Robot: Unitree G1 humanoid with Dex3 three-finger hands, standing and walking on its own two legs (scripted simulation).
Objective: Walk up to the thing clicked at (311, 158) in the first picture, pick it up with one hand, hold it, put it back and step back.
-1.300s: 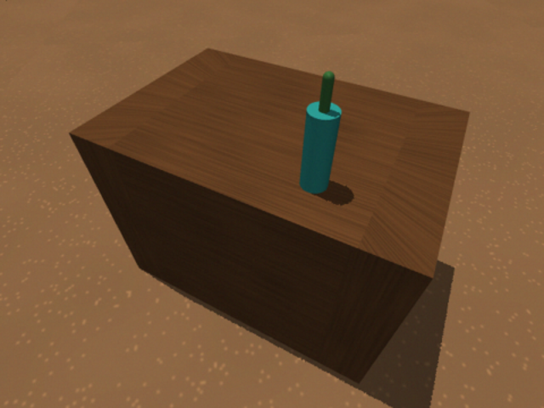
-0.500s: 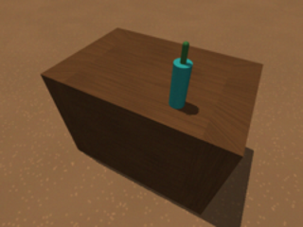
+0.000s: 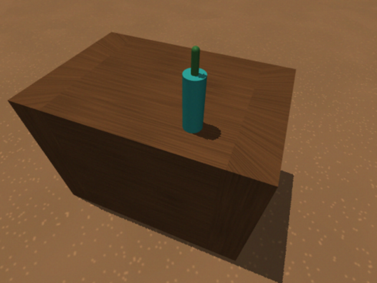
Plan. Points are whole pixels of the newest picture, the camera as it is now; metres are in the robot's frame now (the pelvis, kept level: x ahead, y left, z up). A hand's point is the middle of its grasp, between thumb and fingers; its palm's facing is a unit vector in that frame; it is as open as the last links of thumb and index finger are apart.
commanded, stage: walk up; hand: left
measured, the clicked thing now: (193, 92) +0.64 +0.00 +0.06
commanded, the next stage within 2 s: none
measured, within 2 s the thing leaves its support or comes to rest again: neither
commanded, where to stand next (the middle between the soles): +0.16 -0.05 m, yaw -19 degrees
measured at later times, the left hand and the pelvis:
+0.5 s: hand (108, 266) +0.22 +0.21 -0.17, palm faces -0.22 -0.89 -0.39, open 7.4 cm; pelvis +0.11 -0.04 -0.03, yaw -11 degrees
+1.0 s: hand (130, 228) +0.32 +0.17 -0.16, palm faces -0.36 -0.84 -0.41, open 7.4 cm; pelvis +0.12 -0.03 -0.03, yaw -20 degrees
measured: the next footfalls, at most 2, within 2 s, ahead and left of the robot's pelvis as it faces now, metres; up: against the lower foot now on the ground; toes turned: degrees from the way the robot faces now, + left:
right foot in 0.12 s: +0.14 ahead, -0.19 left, +0.00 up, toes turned -7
left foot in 0.46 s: +0.21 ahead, +0.10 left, +0.00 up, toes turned -18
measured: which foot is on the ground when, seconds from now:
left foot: down 0.00-0.14, up 0.16-0.44, down 0.46-1.00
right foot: up 0.00-0.10, down 0.12-0.48, up 0.50-0.72, down 0.74-1.00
